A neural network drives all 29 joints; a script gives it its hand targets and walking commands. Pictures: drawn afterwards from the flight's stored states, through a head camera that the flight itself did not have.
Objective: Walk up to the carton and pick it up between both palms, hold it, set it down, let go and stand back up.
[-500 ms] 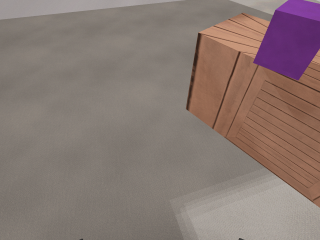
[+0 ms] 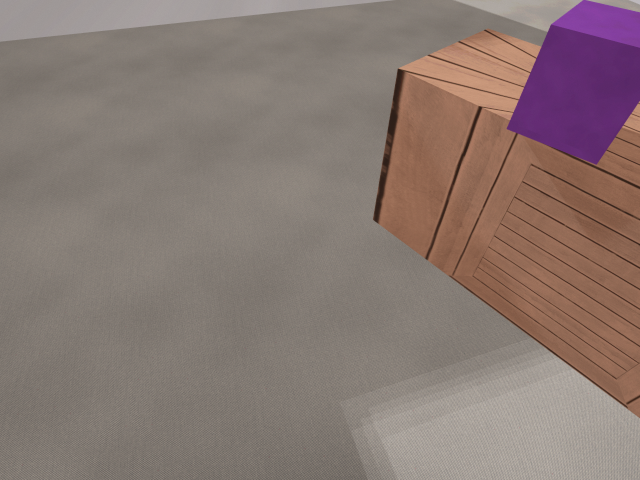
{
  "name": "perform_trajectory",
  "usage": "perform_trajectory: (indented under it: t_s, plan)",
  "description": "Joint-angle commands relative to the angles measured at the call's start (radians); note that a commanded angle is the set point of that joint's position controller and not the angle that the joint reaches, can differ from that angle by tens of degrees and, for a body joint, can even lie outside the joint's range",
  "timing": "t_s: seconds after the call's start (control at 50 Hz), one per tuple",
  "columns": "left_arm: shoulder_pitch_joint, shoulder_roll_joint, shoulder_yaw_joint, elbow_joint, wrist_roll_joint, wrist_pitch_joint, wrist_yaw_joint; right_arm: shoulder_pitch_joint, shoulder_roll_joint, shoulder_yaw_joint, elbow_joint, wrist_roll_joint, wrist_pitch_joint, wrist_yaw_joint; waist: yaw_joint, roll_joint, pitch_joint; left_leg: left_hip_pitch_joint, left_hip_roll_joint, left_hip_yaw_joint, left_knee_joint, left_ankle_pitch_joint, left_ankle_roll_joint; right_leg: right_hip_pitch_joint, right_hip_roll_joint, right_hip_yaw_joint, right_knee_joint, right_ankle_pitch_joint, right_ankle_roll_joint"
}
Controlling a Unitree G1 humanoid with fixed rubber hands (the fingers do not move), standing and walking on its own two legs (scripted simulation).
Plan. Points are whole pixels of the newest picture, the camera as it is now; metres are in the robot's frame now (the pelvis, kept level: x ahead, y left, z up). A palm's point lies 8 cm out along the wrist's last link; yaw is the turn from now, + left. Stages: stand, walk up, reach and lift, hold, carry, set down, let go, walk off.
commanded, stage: stand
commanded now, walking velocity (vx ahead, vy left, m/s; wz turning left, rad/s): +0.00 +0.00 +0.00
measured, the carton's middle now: (590, 81) +0.92 -0.66 +0.04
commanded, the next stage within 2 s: walk up in 0.26 s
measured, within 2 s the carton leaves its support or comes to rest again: neither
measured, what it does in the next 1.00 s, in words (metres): steps to the right, turning right: right foot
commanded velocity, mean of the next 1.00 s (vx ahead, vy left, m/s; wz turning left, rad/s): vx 0.22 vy -0.06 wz -0.28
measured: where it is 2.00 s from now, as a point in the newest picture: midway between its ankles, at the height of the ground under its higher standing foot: (424, 400)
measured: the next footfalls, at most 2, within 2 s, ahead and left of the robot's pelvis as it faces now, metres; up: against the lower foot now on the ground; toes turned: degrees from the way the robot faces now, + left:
right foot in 0.82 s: +0.01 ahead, -0.28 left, +0.00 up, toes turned -18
left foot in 1.22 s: +0.35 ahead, -0.11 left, +0.00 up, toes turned -19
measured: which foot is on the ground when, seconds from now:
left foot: down 0.00-0.82, up 0.84-1.00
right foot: down 0.00-0.52, up 0.54-0.80, down 0.82-1.00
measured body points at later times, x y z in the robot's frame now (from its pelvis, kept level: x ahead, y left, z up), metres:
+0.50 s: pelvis -0.01 +0.00 +0.00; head +0.00 +0.00 +0.45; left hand -0.01 +0.22 -0.16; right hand -0.01 -0.22 -0.16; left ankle +0.00 +0.14 -0.74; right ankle +0.00 -0.10 -0.74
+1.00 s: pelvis +0.05 -0.15 -0.03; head +0.03 -0.16 +0.42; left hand +0.08 +0.08 -0.17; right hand +0.14 -0.44 -0.13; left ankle +0.06 -0.04 -0.64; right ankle -0.02 -0.27 -0.74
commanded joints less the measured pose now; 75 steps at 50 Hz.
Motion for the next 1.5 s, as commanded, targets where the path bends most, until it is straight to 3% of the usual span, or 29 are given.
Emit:
perform_trajectory:
  t_s: [0.0,0.42,0.44,0.46,0.52,0.54,0.56,0.58,0.64,0.72,0.74,0.76,0.8,0.82,0.84,0.86,0.88,0.9,1.02,1.12,1.16,1.18,1.22,1.24,1.28,1.3,1.32,1.4,1.48]
  plan:
    - [0.034,0.083,0.015,-0.010,-0.001,-0.009,0.004,0.051,-0.081,-0.013,0.002,0.000,-0.008,-0.005,0.002,-0.003,0.037,-0.019,0.044,-0.047,-0.095,0.161,0.048,-0.029,-0.086,0.084,-0.131,0.159,-0.025]
    - [0.069,0.048,-0.002,0.108,-0.001,-0.009,0.006,0.068,-0.047,0.003,0.125,0.002,-0.008,-0.009,0.004,0.005,0.063,-0.011,0.048,-0.046,-0.127,0.134,0.039,-0.022,-0.087,0.083,-0.172,0.128,-0.022]
    - [0.035,0.153,0.023,0.074,-0.025,-0.001,0.022,0.013,-0.170,-0.033,0.057,0.022,-0.009,-0.025,-0.016,-0.078,0.177,-0.057,0.113,-0.026,0.015,0.552,0.028,-0.106,-0.108,0.079,-0.019,0.578,-0.014]
    - [0.049,0.141,0.023,0.040,-0.023,0.016,0.010,-0.002,-0.235,-0.061,0.020,-0.003,-0.015,-0.040,-0.026,-0.105,0.036,0.091,0.151,-0.008,0.014,0.243,0.043,-0.235,-0.060,0.096,0.049,0.303,-0.020]
    - [-0.098,0.100,0.028,-0.078,0.012,0.027,-0.013,0.106,-0.217,-0.066,0.038,-0.007,0.005,-0.054,-0.104,0.260,-0.044,0.026,0.369,-0.207,-0.150,0.041,0.194,-0.351,-0.035,0.014,0.460,-0.154,0.016]
    - [-0.101,0.100,0.035,-0.092,0.018,0.034,-0.018,0.075,-0.219,-0.073,0.022,-0.013,0.005,-0.055,-0.101,0.307,-0.024,-0.014,0.454,-0.269,-0.196,0.027,0.246,-0.402,-0.058,-0.008,0.602,-0.271,0.038]
    - [-0.141,0.155,0.054,-0.131,0.047,0.049,-0.061,0.200,-0.282,-0.095,0.085,-0.008,0.011,-0.067,-0.123,0.194,-0.055,0.098,0.565,-0.475,-0.308,-0.592,0.248,-0.579,-0.108,0.047,0.758,-0.271,0.035]
    - [-0.278,0.138,0.053,-0.210,0.062,0.055,-0.094,0.173,-0.268,-0.108,0.091,0.005,0.014,-0.087,-0.127,0.140,0.043,0.095,0.581,-0.520,-0.322,-0.630,0.210,-0.756,-0.155,0.104,0.835,-0.139,0.045]
    - [-0.151,0.081,0.053,-0.220,0.046,0.048,-0.125,0.020,-0.254,-0.104,0.058,-0.014,-0.022,-0.086,0.020,0.133,0.075,-0.049,0.511,-0.278,-0.274,-0.447,0.104,-0.670,-0.215,0.163,0.823,-0.042,0.039]
    - [0.068,0.092,0.057,-0.164,0.007,0.040,-0.129,-0.239,-0.262,-0.117,-0.059,-0.033,-0.064,-0.019,0.145,0.279,0.015,-0.444,0.304,0.152,-0.224,-0.472,-0.016,-0.049,-0.171,-0.032,0.402,-0.199,0.026]
    - [0.131,0.124,0.060,-0.136,0.004,0.036,-0.123,-0.248,-0.295,-0.126,-0.074,-0.035,-0.066,-0.002,0.157,0.226,0.000,-0.479,0.291,0.180,-0.151,-0.561,0.000,0.055,-0.131,-0.105,0.358,-0.241,0.033]
    - [0.201,0.145,0.061,-0.094,0.000,0.028,-0.113,-0.238,-0.307,-0.130,-0.078,-0.036,-0.065,0.006,0.181,0.073,-0.018,-0.529,0.263,0.207,0.015,-0.641,0.012,0.164,-0.104,-0.139,0.251,-0.192,0.026]
    - [0.330,0.176,0.061,-0.010,0.017,0.001,-0.085,-0.199,-0.181,-0.084,-0.096,-0.031,-0.052,0.037,0.199,-0.504,0.020,-0.563,0.072,0.256,0.630,-0.579,0.011,0.112,-0.047,-0.027,0.018,-0.269,0.027]
    - [0.349,0.217,0.057,-0.027,0.024,-0.018,-0.069,-0.176,-0.086,-0.054,-0.131,-0.017,-0.052,0.057,0.174,-0.744,0.037,-0.735,0.023,0.177,0.865,-0.532,-0.017,0.115,-0.255,0.376,-0.104,-0.296,-0.034]
    - [0.299,0.318,0.082,-0.061,0.004,-0.024,-0.057,-0.209,-0.097,-0.049,-0.225,-0.015,-0.058,0.070,0.152,-0.821,0.035,-0.816,0.018,0.094,0.937,-0.452,-0.010,0.022,-0.389,0.778,-0.398,-0.603,-0.164]
    - [0.201,0.308,0.077,-0.082,0.001,-0.029,-0.048,-0.286,-0.132,-0.049,-0.243,-0.021,-0.069,0.083,0.125,-0.604,0.103,-0.829,0.073,0.043,0.983,-0.354,-0.003,-0.101,-0.402,0.862,-0.454,-0.733,-0.200]
    - [0.105,0.277,0.068,-0.111,0.020,-0.035,-0.041,-0.282,-0.146,-0.051,-0.226,-0.020,-0.081,0.097,0.068,-0.316,0.119,-0.819,0.098,0.050,1.007,-0.246,0.006,-0.122,-0.387,0.788,-0.385,-0.691,-0.195]
    - [0.045,0.286,0.077,-0.135,0.027,-0.041,-0.033,-0.229,-0.135,-0.042,-0.198,-0.026,-0.092,0.106,0.020,-0.143,0.067,-0.772,0.109,0.071,0.982,-0.183,0.013,-0.110,-0.370,0.703,-0.334,-0.617,-0.183]
    - [0.056,0.183,0.077,-0.126,0.019,-0.098,-0.018,-0.275,-0.119,-0.009,-0.250,-0.014,-0.067,0.092,-0.019,-0.057,0.035,-0.540,0.144,-0.046,0.473,-0.001,0.019,-0.092,-0.324,0.429,-0.302,-0.083,-0.147]
    - [0.114,0.186,0.091,-0.106,0.012,-0.091,-0.029,-0.252,-0.119,-0.009,-0.253,0.018,-0.066,0.080,0.008,-0.043,0.029,-0.240,0.069,0.060,0.145,0.126,0.004,-0.058,-0.283,0.255,-0.273,0.097,-0.117]
    - [0.103,0.183,0.092,-0.099,0.011,-0.085,-0.037,-0.103,-0.138,-0.019,-0.213,0.014,-0.074,0.067,-0.050,-0.008,0.001,0.012,0.023,0.120,0.071,0.130,0.004,-0.146,-0.244,0.189,-0.101,0.165,-0.086]
    - [0.118,0.153,0.085,-0.093,0.012,-0.083,-0.043,0.024,-0.177,-0.035,-0.179,0.005,-0.084,0.058,-0.090,0.068,-0.062,0.192,0.047,0.074,0.055,0.063,0.015,-0.225,-0.190,0.132,0.098,0.179,-0.060]
    - [0.194,0.076,0.070,-0.130,-0.016,-0.077,-0.045,0.212,-0.319,-0.075,-0.149,-0.006,-0.090,0.050,-0.111,0.443,-0.227,0.393,0.403,-0.537,-0.236,-0.313,0.153,-0.434,-0.006,-0.022,0.623,-0.195,0.014]
    - [0.135,0.121,0.080,-0.153,-0.010,-0.078,-0.046,0.208,-0.306,-0.078,-0.134,0.005,-0.083,0.048,-0.112,0.416,-0.201,0.320,0.422,-0.714,-0.347,-0.390,0.210,-0.461,-0.009,0.016,0.735,-0.245,0.012]
    - [0.036,0.124,0.090,-0.141,0.002,-0.072,-0.055,0.049,-0.226,-0.061,-0.166,-0.015,-0.102,0.046,-0.055,-0.019,-0.022,0.158,0.463,-0.649,-0.332,-0.193,0.185,-0.532,-0.070,0.073,0.861,-0.108,0.013]
    - [0.006,0.108,0.081,-0.140,0.016,-0.063,-0.060,0.026,-0.230,-0.061,-0.170,-0.015,-0.111,0.040,-0.036,-0.144,0.017,0.101,0.459,-0.548,-0.291,0.056,0.161,-0.527,-0.096,0.084,0.863,-0.041,0.022]
    - [-0.018,0.078,0.068,-0.147,0.025,-0.054,-0.065,0.033,-0.229,-0.064,-0.150,-0.010,-0.118,0.035,-0.020,-0.149,0.030,0.034,0.445,-0.475,-0.289,0.176,0.160,-0.504,-0.115,0.095,0.843,-0.003,0.029]
    - [-0.032,0.073,0.052,-0.148,0.029,-0.020,-0.086,0.122,-0.149,-0.047,-0.068,-0.006,-0.127,0.037,0.006,0.084,-0.035,0.099,0.324,-0.131,-0.199,0.584,0.121,-0.479,-0.108,0.091,0.743,0.108,0.047]
    - [-0.183,0.087,0.031,-0.198,0.029,-0.003,-0.108,0.217,-0.149,-0.042,-0.036,-0.009,-0.119,0.033,-0.037,0.135,-0.001,0.156,0.291,-0.014,-0.207,0.703,0.115,-0.547,-0.098,0.010,0.522,0.165,0.067]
